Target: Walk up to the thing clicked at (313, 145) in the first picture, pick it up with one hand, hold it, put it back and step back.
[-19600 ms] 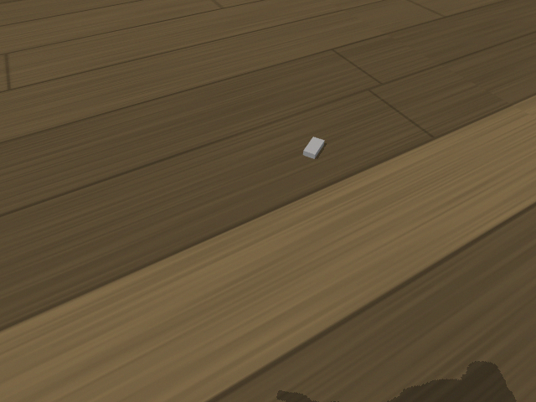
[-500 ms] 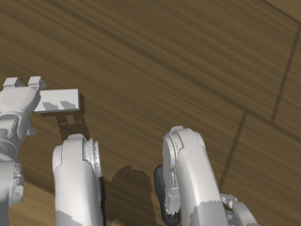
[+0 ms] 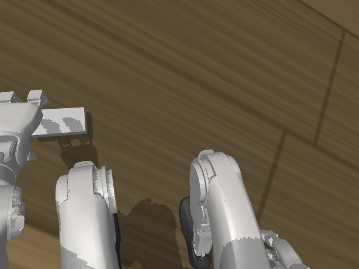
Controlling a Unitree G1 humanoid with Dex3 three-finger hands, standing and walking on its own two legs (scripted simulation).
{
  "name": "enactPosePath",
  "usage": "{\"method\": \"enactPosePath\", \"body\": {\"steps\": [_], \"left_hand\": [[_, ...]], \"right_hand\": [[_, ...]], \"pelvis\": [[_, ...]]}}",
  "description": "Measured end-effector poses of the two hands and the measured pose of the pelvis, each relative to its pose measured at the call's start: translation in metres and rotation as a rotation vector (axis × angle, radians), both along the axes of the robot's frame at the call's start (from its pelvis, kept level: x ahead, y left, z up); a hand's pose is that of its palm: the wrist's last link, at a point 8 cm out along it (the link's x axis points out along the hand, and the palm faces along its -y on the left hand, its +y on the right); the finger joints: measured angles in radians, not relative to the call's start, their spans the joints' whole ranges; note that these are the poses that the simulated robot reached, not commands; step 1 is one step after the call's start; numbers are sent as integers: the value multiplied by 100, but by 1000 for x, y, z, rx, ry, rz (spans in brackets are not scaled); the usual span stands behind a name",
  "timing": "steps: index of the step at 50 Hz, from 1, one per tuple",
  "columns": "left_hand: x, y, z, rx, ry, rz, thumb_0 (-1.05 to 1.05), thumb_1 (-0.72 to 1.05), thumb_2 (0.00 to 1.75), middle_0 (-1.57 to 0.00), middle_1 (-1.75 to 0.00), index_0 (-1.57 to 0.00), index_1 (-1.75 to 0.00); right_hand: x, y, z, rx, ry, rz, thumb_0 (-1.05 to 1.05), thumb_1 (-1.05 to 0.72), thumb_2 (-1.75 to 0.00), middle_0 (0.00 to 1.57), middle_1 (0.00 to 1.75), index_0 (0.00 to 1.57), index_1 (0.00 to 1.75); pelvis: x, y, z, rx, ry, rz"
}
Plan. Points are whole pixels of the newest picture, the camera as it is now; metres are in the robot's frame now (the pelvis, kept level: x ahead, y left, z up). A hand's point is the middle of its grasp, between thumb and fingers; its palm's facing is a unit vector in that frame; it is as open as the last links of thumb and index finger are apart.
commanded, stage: rise first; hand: left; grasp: from above
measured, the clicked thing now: (59, 122) +0.46 +0.28 -0.30
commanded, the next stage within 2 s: approach in 1.22 s
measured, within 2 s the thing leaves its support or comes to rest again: neither
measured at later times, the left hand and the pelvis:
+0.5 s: hand (25, 126) +0.42 +0.32 -0.19, palm faces -0.46 -0.08 -0.89, open 14.1 cm; pelvis +0.00 +0.00 -0.01, yaw -1 degrees
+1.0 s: hand (22, 128) +0.41 +0.32 -0.18, palm faces -0.47 -0.06 -0.88, open 14.1 cm; pelvis +0.00 +0.00 +0.00, yaw -1 degrees
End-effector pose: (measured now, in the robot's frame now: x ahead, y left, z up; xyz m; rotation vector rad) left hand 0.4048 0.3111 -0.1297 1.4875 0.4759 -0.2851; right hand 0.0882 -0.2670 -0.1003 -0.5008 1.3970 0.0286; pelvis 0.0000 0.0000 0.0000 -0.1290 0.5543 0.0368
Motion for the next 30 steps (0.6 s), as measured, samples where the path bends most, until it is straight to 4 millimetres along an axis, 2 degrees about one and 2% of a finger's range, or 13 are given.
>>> {"method": "enactPosePath", "body": {"steps": [17,30], "left_hand": [[13,3,-7,4,5,7,0,-52,102,-10,-99,-9,-100],[17,8,-2,2,0,-2,0,-53,102,-9,-100,-9,-101]], "right_hand": [[-20,0,0,-2,43,0,0,-91,-89,20,30,21,30],[-19,4,5,-7,37,-2,0,-91,-89,20,30,21,30]], "pelvis": [[0,0,-5,-10,-11,-9],[0,3,-4,-22,-11,-9]]}}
